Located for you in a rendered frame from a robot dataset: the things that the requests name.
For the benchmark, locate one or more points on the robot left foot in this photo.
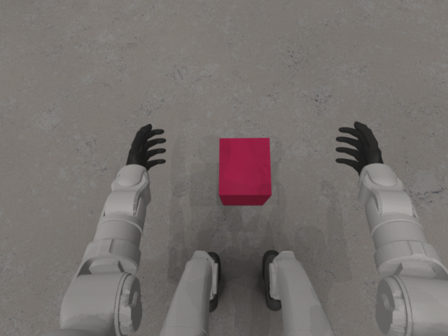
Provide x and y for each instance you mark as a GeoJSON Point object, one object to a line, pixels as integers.
{"type": "Point", "coordinates": [214, 302]}

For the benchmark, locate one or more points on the robot left forearm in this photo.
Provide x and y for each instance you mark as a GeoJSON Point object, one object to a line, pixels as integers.
{"type": "Point", "coordinates": [115, 247]}

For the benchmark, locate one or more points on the robot right upper arm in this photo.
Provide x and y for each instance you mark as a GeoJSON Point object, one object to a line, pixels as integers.
{"type": "Point", "coordinates": [412, 306]}

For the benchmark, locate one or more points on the robot left hand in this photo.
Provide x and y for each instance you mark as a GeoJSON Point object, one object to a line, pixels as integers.
{"type": "Point", "coordinates": [139, 153]}

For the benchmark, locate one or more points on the robot left upper arm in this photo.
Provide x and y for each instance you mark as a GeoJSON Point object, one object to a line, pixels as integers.
{"type": "Point", "coordinates": [101, 305]}

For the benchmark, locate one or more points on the right robot thigh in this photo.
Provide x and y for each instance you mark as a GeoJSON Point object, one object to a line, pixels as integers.
{"type": "Point", "coordinates": [302, 309]}

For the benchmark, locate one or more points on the robot right forearm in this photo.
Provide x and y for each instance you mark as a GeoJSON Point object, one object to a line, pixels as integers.
{"type": "Point", "coordinates": [401, 244]}

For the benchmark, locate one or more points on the carton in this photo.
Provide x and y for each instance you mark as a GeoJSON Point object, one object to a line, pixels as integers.
{"type": "Point", "coordinates": [244, 171]}

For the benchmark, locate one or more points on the robot right hand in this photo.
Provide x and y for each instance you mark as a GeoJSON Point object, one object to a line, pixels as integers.
{"type": "Point", "coordinates": [368, 151]}

